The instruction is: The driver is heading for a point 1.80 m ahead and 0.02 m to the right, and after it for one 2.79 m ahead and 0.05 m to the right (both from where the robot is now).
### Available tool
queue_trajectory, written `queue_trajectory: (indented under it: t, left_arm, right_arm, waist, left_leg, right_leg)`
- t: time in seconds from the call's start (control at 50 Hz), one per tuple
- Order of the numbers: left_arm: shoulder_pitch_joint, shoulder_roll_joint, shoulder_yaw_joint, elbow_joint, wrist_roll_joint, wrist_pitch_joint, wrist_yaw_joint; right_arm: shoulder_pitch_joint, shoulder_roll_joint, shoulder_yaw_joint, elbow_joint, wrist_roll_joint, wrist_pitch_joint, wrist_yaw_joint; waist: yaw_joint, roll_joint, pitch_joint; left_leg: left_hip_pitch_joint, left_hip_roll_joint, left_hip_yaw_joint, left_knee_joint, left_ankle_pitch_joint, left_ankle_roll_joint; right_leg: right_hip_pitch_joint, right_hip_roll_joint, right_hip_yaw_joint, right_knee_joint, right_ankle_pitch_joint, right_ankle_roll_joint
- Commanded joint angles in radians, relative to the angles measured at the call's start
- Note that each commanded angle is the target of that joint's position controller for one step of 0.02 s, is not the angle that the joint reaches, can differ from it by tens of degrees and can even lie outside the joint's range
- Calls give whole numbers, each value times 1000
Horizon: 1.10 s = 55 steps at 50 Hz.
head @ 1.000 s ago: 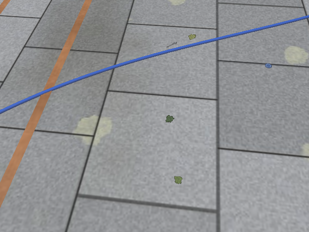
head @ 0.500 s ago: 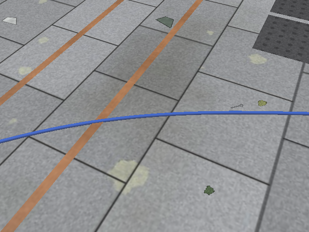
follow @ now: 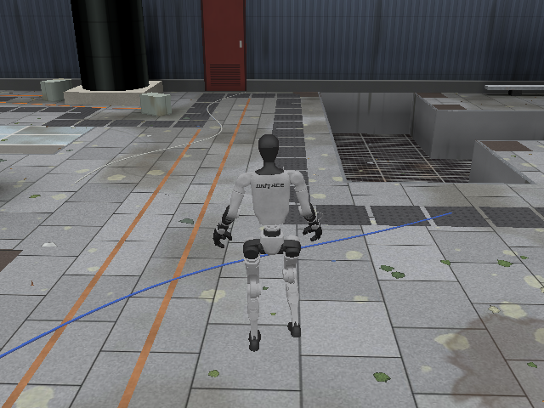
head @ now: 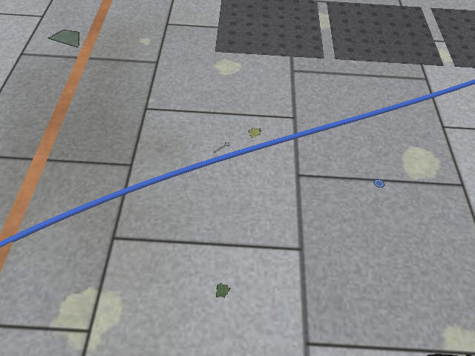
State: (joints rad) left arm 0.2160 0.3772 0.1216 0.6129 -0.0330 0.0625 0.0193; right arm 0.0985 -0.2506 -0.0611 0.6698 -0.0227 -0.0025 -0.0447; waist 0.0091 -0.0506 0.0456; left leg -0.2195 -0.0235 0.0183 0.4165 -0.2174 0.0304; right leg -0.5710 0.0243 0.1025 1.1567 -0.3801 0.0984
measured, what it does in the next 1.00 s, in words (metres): steps on the spot: right foot, then left foot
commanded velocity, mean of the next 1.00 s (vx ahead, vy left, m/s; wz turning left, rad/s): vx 0.01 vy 0.00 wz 0.09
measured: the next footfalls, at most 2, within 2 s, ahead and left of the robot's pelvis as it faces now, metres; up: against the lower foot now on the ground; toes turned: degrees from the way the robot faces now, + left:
right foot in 0.28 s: +0.06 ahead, -0.17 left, +0.00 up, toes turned -19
left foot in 0.78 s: +0.10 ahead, +0.07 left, +0.00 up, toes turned +6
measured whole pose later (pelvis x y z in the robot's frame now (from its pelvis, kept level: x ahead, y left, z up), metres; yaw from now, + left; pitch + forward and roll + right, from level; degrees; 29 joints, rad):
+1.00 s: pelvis +0.07 -0.02 +0.00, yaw +11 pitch +4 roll -3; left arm 0.04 0.33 0.10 0.68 0.01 0.00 0.03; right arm 0.23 -0.33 -0.09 0.61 0.02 0.03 -0.03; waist -0.01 -0.03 0.06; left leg -0.30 -0.04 -0.08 0.47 -0.22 0.06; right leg -0.59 0.00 0.07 1.10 -0.35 0.08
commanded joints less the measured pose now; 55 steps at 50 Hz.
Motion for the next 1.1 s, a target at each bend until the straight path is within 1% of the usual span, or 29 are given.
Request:
queue_trajectory:
  t: [0.02, 0.14, 0.22, 0.24, 0.26, 0.28, 0.3, 0.32, 0.34, 0.36, 0.38, 0.4, 0.44, 0.48, 0.5, 0.56, 0.62, 0.7, 0.76, 0.78, 0.8, 0.82, 0.84, 0.86, 0.88, 0.9, 0.96, 1.04, 1.1]
  left_arm:
    - [-66, 33, -7, -111, -2, -13, -10]
    - [-89, 13, -24, -136, 7, -11, -36]
    - [-84, 31, -9, -139, 4, 15, -51]
    - [-52, 35, 0, -129, 4, 18, -53]
    - [10, 53, 12, -108, 15, 16, -43]
    - [92, 156, 42, -101, 20, 7, -22]
    - [51, 235, 38, -137, 47, -11, -8]
    - [76, 129, 10, -129, 63, -32, -18]
    - [36, 77, -16, -100, 61, -48, -21]
    - [-25, 26, -31, -79, 47, -55, -18]
    - [-78, -17, -50, -67, 40, -59, -14]
    - [-112, -29, -59, -56, 49, -64, -10]
    - [-150, -12, -53, -47, 73, -72, -1]
    - [-143, 37, -35, -33, 68, -64, 13]
    - [-127, 44, -31, -22, 64, -57, 19]
    - [-116, 34, -27, -1, 60, -48, 27]
    - [-134, 37, -19, 9, 57, -49, 23]
    - [-146, 61, -1, 18, 38, -48, 13]
    - [-161, 65, 8, 30, 8, -47, 0]
    - [-118, 43, 6, 55, 4, -47, -7]
    - [-127, 11, -1, 36, 30, -52, -10]
    - [-227, -37, -23, -52, 63, -62, -5]
    - [-268, 14, -10, -37, 60, -62, -3]
    - [-277, 13, -10, -42, 37, -66, -1]
    - [-251, 12, -7, -23, 37, -69, 9]
    - [-231, 35, 0, -16, 48, -70, 18]
    - [-173, 15, -4, 12, 46, -73, 13]
    - [-203, -8, -16, 10, 37, -77, 13]
    - [-164, 1, -21, 46, 33, -70, 1]
  right_arm:
    - [10, -152, -37, -56, -5, 2, -12]
    - [-2, -218, -65, -45, 11, 10, 13]
    - [5, -229, -78, -28, 50, -7, 38]
    - [-1, -222, -79, -23, 60, -11, 40]
    - [38, -196, -71, -1, 68, -16, 44]
    - [74, -158, -54, -6, 41, -23, 49]
    - [65, -99, -19, -59, -15, -26, 49]
    - [3, -176, -42, -30, 13, -18, 45]
    - [0, -181, -41, -18, 45, -6, 41]
    - [27, -149, -32, 6, 45, 4, 33]
    - [48, -143, -29, 28, 34, 14, 26]
    - [89, -144, -30, 52, 33, 25, 27]
    - [127, -150, -32, 60, 44, 35, 25]
    - [92, -164, -32, 31, 47, 40, 22]
    - [78, -164, -31, 16, 47, 44, 23]
    - [64, -147, -30, -17, 46, 57, 29]
    - [62, -124, -28, -46, 41, 62, 41]
    - [71, -116, -33, -82, 46, 69, 64]
    - [124, -120, -48, -92, 51, 82, 74]
    - [185, -154, -66, -78, 47, 79, 61]
    - [261, -287, -109, -81, 44, 71, 37]
    - [262, -392, -122, -105, 7, 50, 39]
    - [254, -325, -106, -112, 1, 21, 53]
    - [223, -304, -96, -105, 13, 3, 50]
    - [162, -282, -92, -108, 36, 0, 40]
    - [106, -251, -80, -120, 55, 7, 29]
    - [72, -238, -70, -145, 42, 20, 8]
    - [94, -259, -78, -148, 47, 30, -3]
    - [68, -220, -56, -153, 28, 36, -5]
  waist:
    - [-47, 175, -63]
    - [-43, 189, -102]
    - [-24, 207, -109]
    - [3, 196, -118]
    - [32, 132, -145]
    - [53, -77, -199]
    - [15, -322, -286]
    - [105, -142, -365]
    - [73, -95, -294]
    - [33, -64, -237]
    - [8, -67, -200]
    - [-18, -81, -180]
    - [-34, -91, -151]
    - [-8, -95, -110]
    - [4, -87, -97]
    - [19, -69, -62]
    - [14, -54, -57]
    - [4, -61, -96]
    - [-41, -51, -124]
    - [-65, 14, -141]
    - [-86, 238, -153]
    - [-73, 433, -206]
    - [-116, 226, -264]
    - [-86, 181, -209]
    - [-45, 112, -158]
    - [-17, 114, -131]
    - [12, 140, -168]
    - [-6, 166, -155]
    - [-25, 207, -178]
  left_leg:
    - [193, 269, -131, -109, 408, 200]
    - [172, 315, 12, -88, 456, 184]
    - [179, 349, 74, 2, 466, 125]
    - [161, 341, 105, 68, 455, 91]
    - [68, 291, 143, 203, 437, 42]
    - [-183, 201, 186, 447, 154, -41]
    - [-465, 76, 133, 730, -493, -111]
    - [-446, 88, -16, 857, -489, -113]
    - [-428, 119, -33, 842, -419, -95]
    - [-416, 138, -41, 758, -353, -89]
    - [-363, 143, -41, 703, -275, -100]
    - [-269, 124, -34, 696, -205, -112]
    - [-208, 97, -33, 625, -147, -128]
    - [-254, 97, -14, 586, -147, -132]
    - [-283, 108, -15, 582, -158, -132]
    - [-342, 139, -15, 568, -180, -127]
    - [-329, 150, 9, 515, -197, -113]
    - [-257, 129, 63, 397, -202, -73]
    - [-117, 81, 111, 186, -77, -15]
    - [9, 52, 78, 75, 73, 28]
    - [209, 203, -197, 0, 521, 122]
    - [305, 403, -599, -23, 737, 346]
    - [316, 412, -548, -50, 613, 367]
    - [272, 360, -468, -61, 509, 316]
    - [231, 299, -403, -59, 422, 256]
    - [191, 273, -372, -60, 406, 220]
    - [134, 211, -329, -49, 483, 201]
    - [127, 175, -384, -30, 385, 186]
    - [102, 189, -336, 1, 369, 170]
  right_leg:
    - [-163, -83, -65, -16, 41, 40]
    - [8, -116, -136, -269, 76, 4]
    - [139, -88, -185, -469, 74, -64]
    - [212, -69, -195, -565, 121, -92]
    - [385, -31, -170, -697, 236, -136]
    - [660, -160, 46, -743, 678, -210]
    - [769, -457, 391, -701, 1009, -440]
    - [690, -473, 327, -735, 967, -496]
    - [614, -405, 191, -742, 833, -433]
    - [566, -326, 105, -755, 680, -359]
    - [499, -290, 40, -767, 643, -319]
    - [414, -267, -30, -780, 686, -310]
    - [368, -255, -105, -805, 645, -303]
    - [393, -289, -99, -828, 560, -319]
    - [412, -316, -83, -840, 510, -332]
    - [444, -369, -66, -868, 394, -349]
    - [457, -384, -107, -859, 431, -345]
    - [505, -401, -177, -791, 585, -309]
    - [492, -381, -258, -656, 598, -223]
    - [426, -323, -310, -523, 540, -161]
    - [174, -206, -368, -230, 243, -67]
    - [-131, -20, -237, 22, -324, 2]
    - [-176, -38, -68, 136, -332, -7]
    - [-194, -45, -38, 130, -238, -34]
    - [-205, -63, -24, 77, -134, -45]
    - [-196, -70, -16, 27, -59, -46]
    - [-95, -22, -19, -16, 54, -23]
    - [-71, 24, 3, -222, 89, 5]
    - [17, -16, -30, -303, 126, 11]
